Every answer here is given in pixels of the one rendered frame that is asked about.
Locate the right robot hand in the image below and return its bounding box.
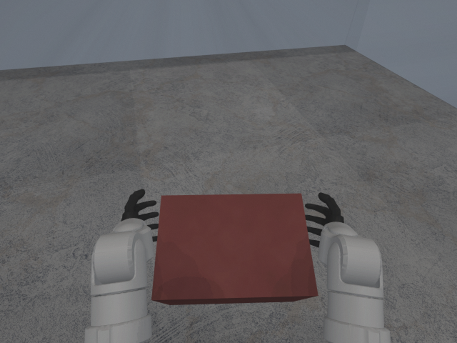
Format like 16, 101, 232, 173
305, 192, 344, 248

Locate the robot left forearm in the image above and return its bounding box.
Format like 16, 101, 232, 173
84, 218, 154, 343

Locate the carton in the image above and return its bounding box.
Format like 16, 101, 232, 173
151, 194, 318, 305

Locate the robot right forearm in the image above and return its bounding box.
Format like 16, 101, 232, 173
318, 222, 391, 343

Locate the left robot hand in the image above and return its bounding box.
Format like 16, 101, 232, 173
121, 189, 159, 242

